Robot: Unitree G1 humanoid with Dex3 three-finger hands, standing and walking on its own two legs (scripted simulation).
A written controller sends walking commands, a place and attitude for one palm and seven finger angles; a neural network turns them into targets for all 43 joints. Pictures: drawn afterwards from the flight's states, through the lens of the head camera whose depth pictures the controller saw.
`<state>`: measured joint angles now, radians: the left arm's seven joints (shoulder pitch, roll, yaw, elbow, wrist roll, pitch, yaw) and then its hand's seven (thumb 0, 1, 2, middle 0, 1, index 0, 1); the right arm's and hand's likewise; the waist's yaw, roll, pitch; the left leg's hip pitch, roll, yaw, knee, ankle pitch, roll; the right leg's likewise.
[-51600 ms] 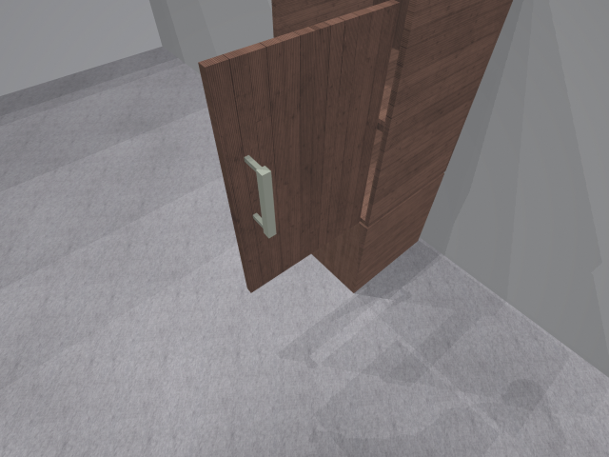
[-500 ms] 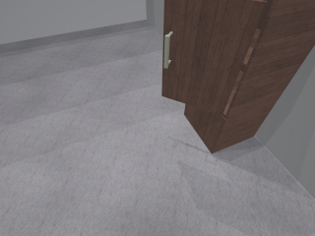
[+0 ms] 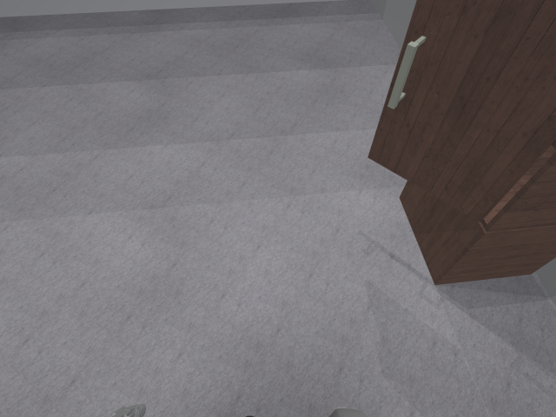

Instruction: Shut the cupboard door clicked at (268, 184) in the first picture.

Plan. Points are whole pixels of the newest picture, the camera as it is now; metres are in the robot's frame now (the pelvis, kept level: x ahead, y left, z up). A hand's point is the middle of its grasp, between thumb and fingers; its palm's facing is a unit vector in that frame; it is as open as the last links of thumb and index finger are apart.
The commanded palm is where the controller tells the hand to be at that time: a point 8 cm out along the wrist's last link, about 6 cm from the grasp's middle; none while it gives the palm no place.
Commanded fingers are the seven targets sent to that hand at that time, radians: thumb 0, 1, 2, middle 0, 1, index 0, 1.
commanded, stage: walk to a spot facing it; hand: left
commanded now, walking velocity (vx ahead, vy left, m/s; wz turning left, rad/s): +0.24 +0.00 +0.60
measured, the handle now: (406, 74) +0.84 -0.30 -0.01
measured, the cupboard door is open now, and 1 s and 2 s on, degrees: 41 41 41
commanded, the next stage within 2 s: turn to face it in 0.34 s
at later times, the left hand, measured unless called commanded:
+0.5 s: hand out of the picture +0.00 +0.17 -0.19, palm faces +0.39 -0.89 -0.24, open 7.3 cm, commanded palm none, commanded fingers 0.00 0.90 0.90 -0.20 -0.30 -0.20 -0.30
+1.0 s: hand (157, 383) +0.19 +0.22 -0.19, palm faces +0.19 -0.96 -0.19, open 7.3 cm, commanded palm none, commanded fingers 0.00 0.90 0.90 -0.20 -0.30 -0.20 -0.30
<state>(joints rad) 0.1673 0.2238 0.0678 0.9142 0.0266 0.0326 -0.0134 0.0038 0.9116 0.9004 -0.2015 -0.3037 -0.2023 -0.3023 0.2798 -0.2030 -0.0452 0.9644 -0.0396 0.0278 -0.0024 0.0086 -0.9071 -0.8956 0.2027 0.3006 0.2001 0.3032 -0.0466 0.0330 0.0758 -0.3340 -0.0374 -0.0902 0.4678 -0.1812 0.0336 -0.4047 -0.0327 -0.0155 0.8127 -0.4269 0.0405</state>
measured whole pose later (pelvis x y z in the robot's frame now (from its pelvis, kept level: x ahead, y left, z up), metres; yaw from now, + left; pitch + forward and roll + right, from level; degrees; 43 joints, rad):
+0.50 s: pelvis +0.11 +0.00 -0.03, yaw +21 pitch +1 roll +1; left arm 0.38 0.20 0.05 0.96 0.02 0.00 0.01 0.00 0.91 0.90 -0.21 -0.30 -0.21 -0.30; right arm 0.05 -0.27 -0.04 0.84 -0.03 0.02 0.03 0.01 -0.91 -0.90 0.20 0.30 0.19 0.30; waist 0.02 -0.02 0.15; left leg -0.43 0.01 0.13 0.65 -0.22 0.06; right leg -0.21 -0.16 -0.21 0.92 -0.55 0.05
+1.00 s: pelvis +0.18 +0.03 -0.01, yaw +7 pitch +2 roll -1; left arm 0.24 0.20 0.08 0.95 0.02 0.06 0.00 0.00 0.91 0.90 -0.21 -0.30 -0.21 -0.30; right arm 0.15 -0.21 -0.04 0.92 -0.01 0.02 -0.04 0.01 -0.91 -0.90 0.20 0.30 0.20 0.30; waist 0.02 -0.04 0.08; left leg -0.27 0.01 0.06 0.58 -0.31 0.01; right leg -0.37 0.03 0.10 0.66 -0.35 0.03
